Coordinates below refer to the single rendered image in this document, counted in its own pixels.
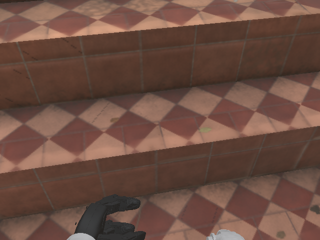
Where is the right robot shin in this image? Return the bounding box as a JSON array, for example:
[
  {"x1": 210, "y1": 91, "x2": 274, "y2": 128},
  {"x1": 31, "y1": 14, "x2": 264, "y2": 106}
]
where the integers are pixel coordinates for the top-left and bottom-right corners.
[{"x1": 216, "y1": 229, "x2": 245, "y2": 240}]

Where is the left robot hand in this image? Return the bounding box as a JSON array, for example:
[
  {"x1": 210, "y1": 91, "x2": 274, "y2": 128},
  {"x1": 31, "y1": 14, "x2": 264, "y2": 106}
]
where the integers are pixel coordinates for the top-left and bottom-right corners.
[{"x1": 74, "y1": 194, "x2": 146, "y2": 240}]

